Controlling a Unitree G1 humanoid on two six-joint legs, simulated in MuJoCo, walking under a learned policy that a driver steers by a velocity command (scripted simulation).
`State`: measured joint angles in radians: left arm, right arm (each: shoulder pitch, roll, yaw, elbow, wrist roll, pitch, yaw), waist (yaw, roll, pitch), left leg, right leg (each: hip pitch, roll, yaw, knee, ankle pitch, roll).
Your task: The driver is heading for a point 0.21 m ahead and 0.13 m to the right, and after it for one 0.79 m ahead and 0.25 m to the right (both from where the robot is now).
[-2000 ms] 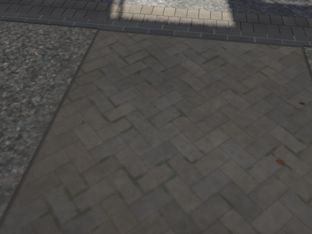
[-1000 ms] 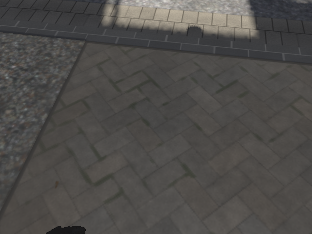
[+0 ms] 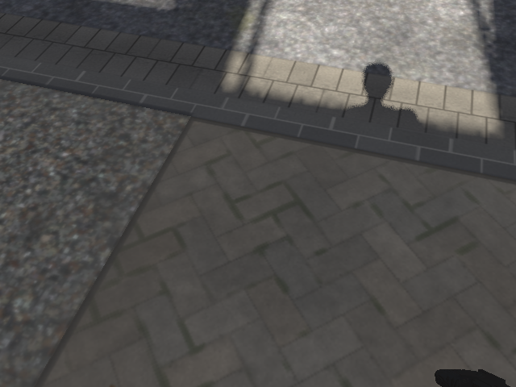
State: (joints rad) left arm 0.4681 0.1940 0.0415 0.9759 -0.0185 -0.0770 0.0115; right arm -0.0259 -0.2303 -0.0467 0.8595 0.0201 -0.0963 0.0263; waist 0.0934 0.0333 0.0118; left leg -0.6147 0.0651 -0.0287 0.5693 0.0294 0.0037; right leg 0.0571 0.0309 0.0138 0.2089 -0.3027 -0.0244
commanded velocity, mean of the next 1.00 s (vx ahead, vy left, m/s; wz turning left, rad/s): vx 0.11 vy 0.00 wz -0.49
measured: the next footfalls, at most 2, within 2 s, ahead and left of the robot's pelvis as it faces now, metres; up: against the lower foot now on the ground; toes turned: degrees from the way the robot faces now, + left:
left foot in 0.08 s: +0.23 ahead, +0.14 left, +0.00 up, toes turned -2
right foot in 0.56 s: +0.18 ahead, -0.11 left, +0.00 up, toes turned -23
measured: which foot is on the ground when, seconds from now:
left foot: up 0.00-0.06, down 0.08-0.56, up 0.58-1.00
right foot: down 0.00-0.08, up 0.10-0.54, down 0.56-1.00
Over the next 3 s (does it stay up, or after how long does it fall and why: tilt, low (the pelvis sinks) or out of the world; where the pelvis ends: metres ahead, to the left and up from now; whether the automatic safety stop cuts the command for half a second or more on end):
stays up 0.60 -0.26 -0.02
